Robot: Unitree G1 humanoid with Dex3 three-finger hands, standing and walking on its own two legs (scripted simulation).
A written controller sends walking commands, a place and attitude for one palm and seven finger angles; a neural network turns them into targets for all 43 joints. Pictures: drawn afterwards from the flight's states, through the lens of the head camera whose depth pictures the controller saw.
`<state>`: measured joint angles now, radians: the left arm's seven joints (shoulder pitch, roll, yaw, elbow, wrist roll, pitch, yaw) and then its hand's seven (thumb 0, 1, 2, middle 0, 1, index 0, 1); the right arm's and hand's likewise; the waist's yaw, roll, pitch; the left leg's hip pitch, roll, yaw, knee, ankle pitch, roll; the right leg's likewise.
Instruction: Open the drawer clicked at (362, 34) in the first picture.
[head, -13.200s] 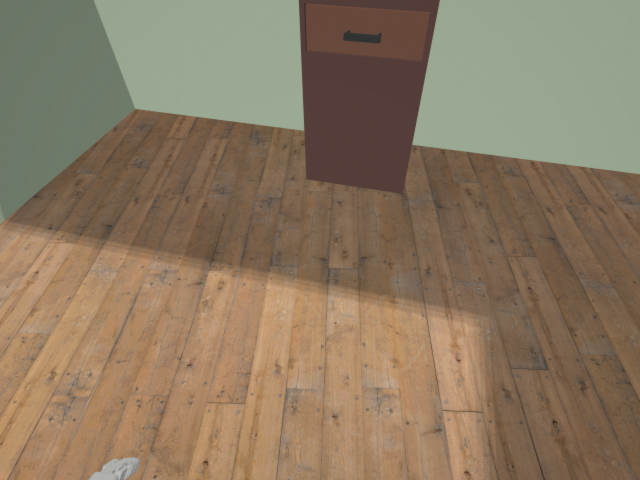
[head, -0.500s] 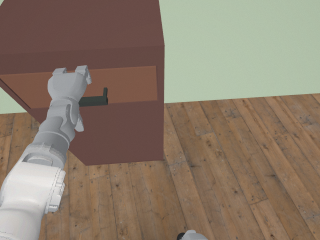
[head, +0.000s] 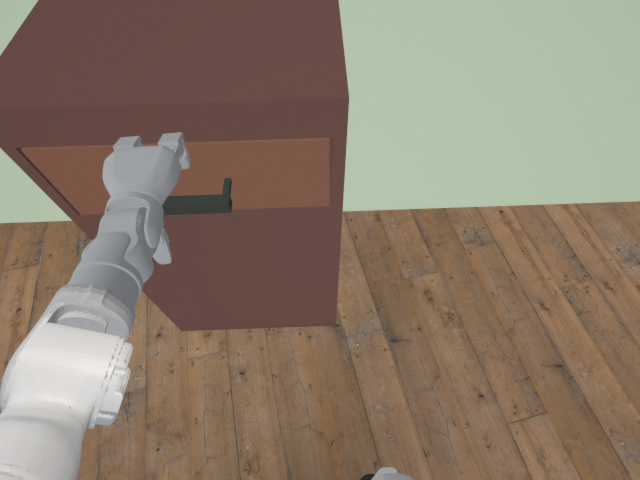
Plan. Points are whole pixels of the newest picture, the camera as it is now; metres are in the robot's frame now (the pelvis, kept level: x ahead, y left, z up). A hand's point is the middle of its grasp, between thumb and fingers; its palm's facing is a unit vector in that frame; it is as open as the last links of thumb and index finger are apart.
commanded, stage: move the hooked fingers above the handle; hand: left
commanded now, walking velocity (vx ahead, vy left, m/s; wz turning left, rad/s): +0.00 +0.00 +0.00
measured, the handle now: (189, 195) +0.54 +0.19 -0.02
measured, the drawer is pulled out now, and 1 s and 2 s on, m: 0.00 0.00 0.00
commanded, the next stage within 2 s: none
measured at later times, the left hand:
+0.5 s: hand (155, 204) +0.47 +0.21 +0.04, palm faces -0.08 +0.00 -1.00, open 13.8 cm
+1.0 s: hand (163, 202) +0.48 +0.20 +0.03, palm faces -0.11 +0.00 -0.99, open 13.8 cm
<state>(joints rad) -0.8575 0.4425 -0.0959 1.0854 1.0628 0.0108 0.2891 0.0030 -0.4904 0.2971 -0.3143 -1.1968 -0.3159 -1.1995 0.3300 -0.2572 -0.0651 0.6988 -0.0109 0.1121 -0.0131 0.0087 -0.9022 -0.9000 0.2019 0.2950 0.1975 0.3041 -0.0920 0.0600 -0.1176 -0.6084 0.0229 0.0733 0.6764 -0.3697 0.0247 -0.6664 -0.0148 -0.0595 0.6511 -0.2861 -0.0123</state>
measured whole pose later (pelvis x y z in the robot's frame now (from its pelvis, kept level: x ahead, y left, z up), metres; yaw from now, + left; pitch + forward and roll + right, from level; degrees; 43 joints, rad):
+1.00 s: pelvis +0.00 +0.00 +0.00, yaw +0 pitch +17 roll -1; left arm -0.86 0.44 -0.12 1.08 1.05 0.01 0.26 0.00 -0.49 0.30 -0.31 -1.20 -0.32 -1.21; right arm 0.35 -0.25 -0.06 0.71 -0.01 0.11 -0.02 0.01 -0.90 -0.90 0.20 0.30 0.20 0.30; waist -0.10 0.06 -0.11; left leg -0.62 0.02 0.07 0.68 -0.37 0.03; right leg -0.67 -0.02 -0.06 0.65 -0.28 -0.01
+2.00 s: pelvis -0.01 +0.00 +0.00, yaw +0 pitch +16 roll +0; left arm -0.84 0.47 -0.08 1.09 1.06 0.02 0.25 0.00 -0.49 0.30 -0.34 -1.22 -0.32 -1.21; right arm 0.34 -0.24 -0.04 0.70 0.00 0.11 -0.04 0.01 -0.90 -0.90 0.20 0.30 0.20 0.30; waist -0.10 0.06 -0.10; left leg -0.59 0.02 0.08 0.66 -0.36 0.03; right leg -0.65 -0.01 -0.05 0.64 -0.27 -0.01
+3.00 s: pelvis -0.01 +0.01 -0.01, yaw +0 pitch +19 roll -1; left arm -0.92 0.37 -0.09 1.10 1.12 0.03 0.46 0.00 -0.49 0.30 -0.41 -1.28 -0.36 -1.28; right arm 0.29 -0.26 -0.04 0.73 -0.02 0.12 0.00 0.01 -0.90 -0.90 0.20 0.29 0.20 0.30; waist -0.12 0.07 -0.13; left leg -0.72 0.02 0.07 0.78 -0.40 0.04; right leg -0.77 -0.02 -0.05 0.73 -0.30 0.00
